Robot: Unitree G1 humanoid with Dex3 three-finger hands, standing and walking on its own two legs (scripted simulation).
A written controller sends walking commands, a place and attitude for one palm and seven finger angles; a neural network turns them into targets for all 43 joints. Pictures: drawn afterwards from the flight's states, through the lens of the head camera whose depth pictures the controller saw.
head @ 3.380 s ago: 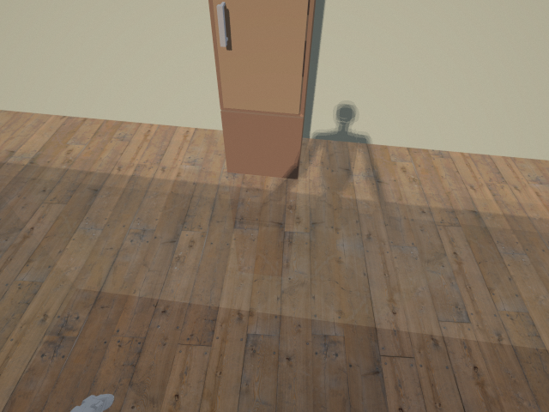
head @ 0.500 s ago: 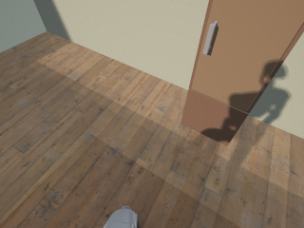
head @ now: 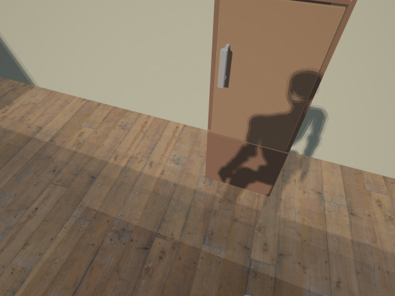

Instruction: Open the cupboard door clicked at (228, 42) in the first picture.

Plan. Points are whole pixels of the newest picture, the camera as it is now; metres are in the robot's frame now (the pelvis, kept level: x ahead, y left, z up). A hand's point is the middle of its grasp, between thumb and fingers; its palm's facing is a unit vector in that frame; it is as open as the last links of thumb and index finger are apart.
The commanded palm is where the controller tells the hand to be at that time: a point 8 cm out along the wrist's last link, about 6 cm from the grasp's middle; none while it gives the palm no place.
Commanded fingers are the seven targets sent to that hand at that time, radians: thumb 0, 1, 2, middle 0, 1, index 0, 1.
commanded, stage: turn to face it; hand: left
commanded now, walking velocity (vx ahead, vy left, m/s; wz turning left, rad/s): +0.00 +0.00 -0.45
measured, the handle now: (224, 66) +0.85 -0.02 +0.03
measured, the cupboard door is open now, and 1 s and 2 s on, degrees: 0 0 0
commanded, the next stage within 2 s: take the last steps up to it in 0.40 s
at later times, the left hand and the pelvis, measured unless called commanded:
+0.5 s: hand out of the picture +0.10 +0.14 -0.16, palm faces -0.12 -0.97 -0.20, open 7.4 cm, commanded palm none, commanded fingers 0.00 0.90 0.90 -0.20 -0.30 -0.20 -0.30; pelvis +0.01 -0.03 +0.00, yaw -11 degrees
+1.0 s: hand (147, 287) +0.17 +0.14 -0.16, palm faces -0.29 -0.94 -0.17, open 7.4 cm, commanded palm none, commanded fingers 0.00 0.90 0.90 -0.20 -0.30 -0.20 -0.30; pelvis +0.07 -0.02 +0.01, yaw -16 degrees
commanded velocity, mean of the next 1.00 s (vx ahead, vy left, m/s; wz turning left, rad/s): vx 0.16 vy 0.00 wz -0.16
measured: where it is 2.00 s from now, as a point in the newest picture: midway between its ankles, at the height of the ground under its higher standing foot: (226, 292)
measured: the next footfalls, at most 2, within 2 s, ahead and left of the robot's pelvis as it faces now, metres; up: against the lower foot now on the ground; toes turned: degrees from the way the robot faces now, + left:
right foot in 0.08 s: +0.07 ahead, -0.13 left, +0.00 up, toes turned -11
left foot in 0.58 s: +0.05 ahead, +0.09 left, +0.00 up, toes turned -8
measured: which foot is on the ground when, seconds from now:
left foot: down 0.00-0.08, up 0.10-0.56, down 0.58-1.00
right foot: up 0.00-0.06, down 0.08-0.58, up 0.60-1.00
